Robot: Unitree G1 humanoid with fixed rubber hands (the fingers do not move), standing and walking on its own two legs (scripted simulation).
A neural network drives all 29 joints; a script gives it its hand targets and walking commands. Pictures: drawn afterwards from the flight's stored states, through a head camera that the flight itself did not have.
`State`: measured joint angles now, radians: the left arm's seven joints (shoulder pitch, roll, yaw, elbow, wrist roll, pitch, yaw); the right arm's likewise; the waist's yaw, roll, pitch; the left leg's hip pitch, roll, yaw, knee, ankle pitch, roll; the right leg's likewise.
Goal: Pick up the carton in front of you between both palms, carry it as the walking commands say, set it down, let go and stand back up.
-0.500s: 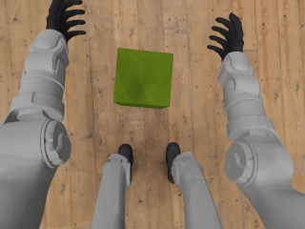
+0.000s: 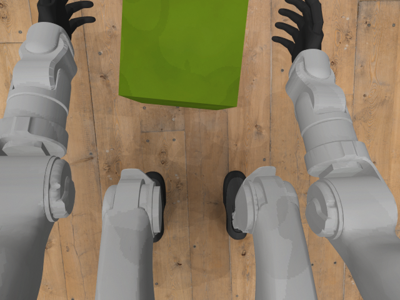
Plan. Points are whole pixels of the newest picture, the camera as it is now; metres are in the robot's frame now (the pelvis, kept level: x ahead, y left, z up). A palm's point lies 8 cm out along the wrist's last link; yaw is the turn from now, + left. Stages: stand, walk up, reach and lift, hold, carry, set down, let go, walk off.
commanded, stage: reach and lift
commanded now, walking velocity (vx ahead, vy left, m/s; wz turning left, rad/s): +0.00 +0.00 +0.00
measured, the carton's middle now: (183, 59) +0.53 +0.04 -0.32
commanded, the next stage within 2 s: none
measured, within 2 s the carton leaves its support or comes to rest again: leaves its support in 1.10 s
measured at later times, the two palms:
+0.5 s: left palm (93, 34) +0.55 +0.22 -0.25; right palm (276, 51) +0.54 -0.14 -0.25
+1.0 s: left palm (104, 34) +0.55 +0.19 -0.24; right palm (263, 49) +0.54 -0.11 -0.24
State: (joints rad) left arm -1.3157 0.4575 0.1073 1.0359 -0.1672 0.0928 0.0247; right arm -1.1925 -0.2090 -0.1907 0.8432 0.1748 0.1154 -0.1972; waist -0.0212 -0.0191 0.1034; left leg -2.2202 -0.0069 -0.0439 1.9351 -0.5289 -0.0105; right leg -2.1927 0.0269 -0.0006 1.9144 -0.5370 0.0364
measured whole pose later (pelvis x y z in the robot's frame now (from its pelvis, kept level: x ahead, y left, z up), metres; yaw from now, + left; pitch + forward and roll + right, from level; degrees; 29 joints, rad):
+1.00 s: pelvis -0.01 +0.00 -0.07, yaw -1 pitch +36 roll -3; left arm -1.64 0.41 0.02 1.27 -0.14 0.11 0.06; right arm -1.52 -0.19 -0.29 1.10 0.10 0.10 -0.18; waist 0.00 -0.04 0.41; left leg -2.27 0.00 -0.04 2.21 -0.55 0.00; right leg -2.24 0.05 0.01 2.17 -0.56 0.06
